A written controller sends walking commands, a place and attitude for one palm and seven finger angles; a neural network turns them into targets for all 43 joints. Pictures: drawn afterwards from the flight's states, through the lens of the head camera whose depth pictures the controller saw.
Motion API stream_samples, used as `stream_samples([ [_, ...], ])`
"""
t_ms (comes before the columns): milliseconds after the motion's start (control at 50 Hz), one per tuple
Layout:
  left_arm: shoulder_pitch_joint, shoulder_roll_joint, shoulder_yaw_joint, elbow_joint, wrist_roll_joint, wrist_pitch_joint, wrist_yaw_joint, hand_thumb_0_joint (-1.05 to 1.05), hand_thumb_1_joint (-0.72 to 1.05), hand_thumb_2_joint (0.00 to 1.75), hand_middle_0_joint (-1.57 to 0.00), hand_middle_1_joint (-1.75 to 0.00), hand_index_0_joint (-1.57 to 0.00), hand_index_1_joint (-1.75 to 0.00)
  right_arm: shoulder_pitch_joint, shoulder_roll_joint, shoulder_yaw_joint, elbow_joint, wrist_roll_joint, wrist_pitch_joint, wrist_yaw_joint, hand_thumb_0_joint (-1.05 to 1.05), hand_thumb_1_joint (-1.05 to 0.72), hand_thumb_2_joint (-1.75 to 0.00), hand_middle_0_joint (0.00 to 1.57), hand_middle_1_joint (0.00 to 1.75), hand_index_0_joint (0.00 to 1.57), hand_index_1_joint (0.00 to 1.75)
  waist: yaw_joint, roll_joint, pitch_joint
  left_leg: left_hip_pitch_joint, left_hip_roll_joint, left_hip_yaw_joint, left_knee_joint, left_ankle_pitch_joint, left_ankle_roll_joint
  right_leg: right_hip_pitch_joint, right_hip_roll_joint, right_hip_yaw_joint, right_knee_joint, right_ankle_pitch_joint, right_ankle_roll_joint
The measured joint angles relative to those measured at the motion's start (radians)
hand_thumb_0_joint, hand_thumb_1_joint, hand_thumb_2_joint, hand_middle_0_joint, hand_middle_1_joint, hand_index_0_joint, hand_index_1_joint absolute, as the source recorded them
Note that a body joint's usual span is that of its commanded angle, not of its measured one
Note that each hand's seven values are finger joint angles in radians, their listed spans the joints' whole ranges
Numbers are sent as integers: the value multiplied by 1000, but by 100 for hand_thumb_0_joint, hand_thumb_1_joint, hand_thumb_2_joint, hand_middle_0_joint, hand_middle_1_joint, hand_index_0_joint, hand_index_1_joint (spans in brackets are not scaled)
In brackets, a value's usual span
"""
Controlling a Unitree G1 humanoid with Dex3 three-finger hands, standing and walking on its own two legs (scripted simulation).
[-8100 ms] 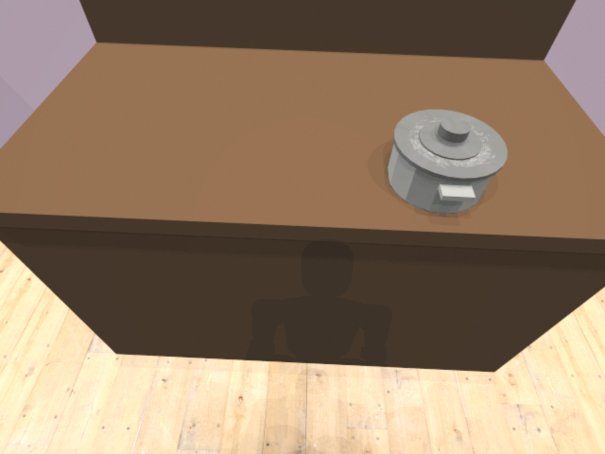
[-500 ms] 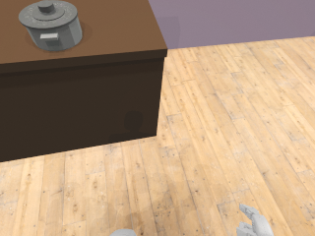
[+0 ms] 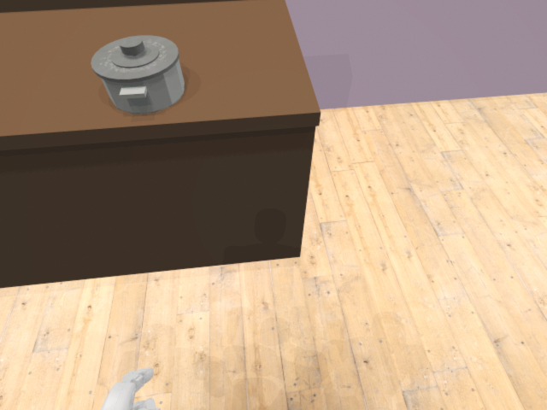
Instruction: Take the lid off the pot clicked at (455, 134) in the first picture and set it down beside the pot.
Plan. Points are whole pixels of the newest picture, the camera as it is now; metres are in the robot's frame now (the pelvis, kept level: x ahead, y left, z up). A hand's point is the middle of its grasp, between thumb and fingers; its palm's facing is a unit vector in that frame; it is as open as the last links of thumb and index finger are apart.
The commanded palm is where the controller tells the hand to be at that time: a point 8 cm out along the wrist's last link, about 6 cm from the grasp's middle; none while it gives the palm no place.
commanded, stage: turn to face it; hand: left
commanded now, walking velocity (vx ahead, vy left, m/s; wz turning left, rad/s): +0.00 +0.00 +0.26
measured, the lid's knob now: (132, 45) +0.81 +0.33 +0.11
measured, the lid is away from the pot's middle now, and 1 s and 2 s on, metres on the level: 0.00 0.00 0.00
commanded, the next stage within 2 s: take the last steps up to it in 0.02 s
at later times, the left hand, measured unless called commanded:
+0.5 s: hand out of the picture -0.07 +0.18 -0.14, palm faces +0.27 -0.92 -0.28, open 7.3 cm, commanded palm none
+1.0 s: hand (102, 355) +0.23 +0.32 -0.16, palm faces +0.20 -0.96 -0.18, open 7.4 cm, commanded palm none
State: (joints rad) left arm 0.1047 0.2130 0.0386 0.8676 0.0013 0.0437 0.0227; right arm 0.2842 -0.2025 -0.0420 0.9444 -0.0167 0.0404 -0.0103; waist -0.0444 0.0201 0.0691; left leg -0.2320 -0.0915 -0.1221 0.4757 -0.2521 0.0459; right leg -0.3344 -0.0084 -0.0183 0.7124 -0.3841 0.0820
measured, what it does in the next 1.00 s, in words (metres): walks ahead: right foot, then left foot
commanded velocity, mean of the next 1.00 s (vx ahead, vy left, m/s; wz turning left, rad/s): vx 0.27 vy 0.05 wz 0.05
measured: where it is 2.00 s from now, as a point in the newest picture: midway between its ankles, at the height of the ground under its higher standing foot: (242, 373)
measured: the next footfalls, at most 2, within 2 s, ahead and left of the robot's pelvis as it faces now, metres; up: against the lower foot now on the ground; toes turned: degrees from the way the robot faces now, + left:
right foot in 0.04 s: +0.03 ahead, -0.11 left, +0.00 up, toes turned -1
left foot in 0.66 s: +0.12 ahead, +0.19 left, +0.00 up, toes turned +14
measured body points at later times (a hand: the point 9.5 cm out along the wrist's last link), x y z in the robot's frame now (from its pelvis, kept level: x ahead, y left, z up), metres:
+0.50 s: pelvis +0.03 +0.00 +0.01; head +0.05 -0.02 +0.46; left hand -0.08 +0.23 -0.12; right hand +0.16 -0.23 -0.15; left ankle +0.03 +0.18 -0.67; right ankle -0.01 -0.11 -0.74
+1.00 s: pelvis +0.17 +0.12 +0.00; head +0.19 +0.13 +0.45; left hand +0.22 +0.37 -0.15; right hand +0.21 -0.12 -0.15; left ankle +0.08 +0.18 -0.74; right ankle +0.27 +0.01 -0.68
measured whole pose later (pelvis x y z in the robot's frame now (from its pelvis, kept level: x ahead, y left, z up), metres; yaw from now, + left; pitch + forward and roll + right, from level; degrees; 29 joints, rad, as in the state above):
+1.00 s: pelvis +0.17 +0.12 +0.00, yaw +8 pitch +0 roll +2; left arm 0.18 0.18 0.07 0.98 0.02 0.00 -0.01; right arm 0.35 -0.19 -0.03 1.04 -0.01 -0.07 -0.03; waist 0.01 -0.05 0.02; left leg 0.00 -0.08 0.12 0.27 -0.28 0.07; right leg -0.62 -0.10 -0.06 0.98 -0.19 0.02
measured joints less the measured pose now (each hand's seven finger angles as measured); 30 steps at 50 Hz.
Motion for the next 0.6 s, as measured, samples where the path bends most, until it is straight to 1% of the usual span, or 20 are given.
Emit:
stream_samples([
  [20,1,-5,-3,-3,-1,-7,0,1,90,90,-20,-30,-20,-29,9,-3,-2,7,3,2,-1,1,-90,-90,21,30,21,30,-1,3,-4,-9,-4,-4,17,-9,-7,38,5,-5,-81,54,-5],
  [40,6,-7,-7,-7,0,-17,1,1,90,90,-20,-30,-20,-29,19,-5,-5,14,7,2,0,1,-90,-90,21,30,21,30,1,1,-11,-23,-12,-5,45,-24,-15,79,4,-8,-163,97,-28],
  [60,6,-16,-8,-2,4,-28,5,1,90,90,-20,-30,-20,-29,18,-11,-9,23,12,4,0,1,-90,-90,20,30,21,30,3,16,-9,-45,-3,-1,96,-64,-27,87,13,-16,-177,84,-72],
  [80,9,-25,-13,1,6,-33,6,1,90,90,-20,-30,-20,-29,15,-16,-14,30,12,9,-2,1,-91,-90,20,30,21,30,-1,29,-4,-74,3,4,175,-143,-41,88,18,-27,-169,72,-103],
  [100,16,-32,-17,2,7,-37,6,1,90,90,-20,-30,-20,-29,13,-19,-19,35,10,16,-4,1,-91,-90,20,30,20,30,-5,34,-3,-107,5,14,271,-208,-53,92,15,-36,-166,66,-122],
  [120,26,-38,-19,3,7,-38,7,1,90,90,-20,-30,-21,-29,10,-21,-22,40,8,22,-4,1,-91,-90,20,30,20,30,-5,35,-3,-140,10,27,369,-241,-62,100,11,-43,-171,66,-132],
  [140,36,-44,-19,6,6,-38,8,1,90,90,-20,-30,-21,-29,6,-23,-26,44,7,26,-3,1,-91,-90,20,30,20,30,-5,35,-2,-169,19,40,458,-244,-71,110,7,-49,-182,70,-137],
  [180,57,-56,-18,18,5,-39,6,1,90,90,-20,-30,-21,-29,0,-27,-30,52,4,30,4,1,-91,-90,20,30,20,30,-2,36,-3,-211,45,57,591,-200,-86,133,1,-61,-209,83,-138],
  [220,83,-64,-16,33,6,-46,2,1,90,90,-20,-30,-21,-29,-3,-31,-33,59,0,30,12,1,-91,-90,20,30,20,30,5,33,-8,-236,72,65,663,-147,-98,153,-6,-73,-235,92,-138],
  [260,114,-71,-12,50,8,-57,-2,1,90,90,-20,-30,-21,-29,-6,-34,-35,67,-4,30,20,1,-91,-90,20,30,20,30,16,27,-17,-250,96,69,695,-101,-105,171,-15,-85,-258,98,-136],
  [340,188,-62,4,86,13,-79,-1,0,92,90,-20,-30,-21,-29,-24,-42,-38,77,-10,29,33,1,-91,-90,20,30,20,30,46,17,-32,-271,133,77,691,-33,-110,205,-34,-110,-301,105,-129],
  [420,270,-53,9,137,20,-90,-4,0,91,90,-20,-30,-21,-29,-63,-52,-37,72,-10,26,41,1,-91,-90,20,30,20,30,74,10,-40,-288,157,97,625,3,-108,240,-55,-131,-341,109,-112],
  [520,365,-46,7,202,27,-91,-6,0,91,90,-20,-30,-21,-29,-136,-54,-26,47,-6,16,51,1,-91,-90,20,30,20,30,115,1,-36,-272,162,139,442,17,-89,283,-82,-147,-377,101,-76],
  [600,417,-40,4,243,31,-81,-8,1,91,90,-20,-30,-20,-29,-196,-35,-10,17,0,-11,58,1,-91,-90,20,30,20,30,148,-16,-28,-200,141,179,240,-8,-62,302,-107,-149,-360,66,-35],
])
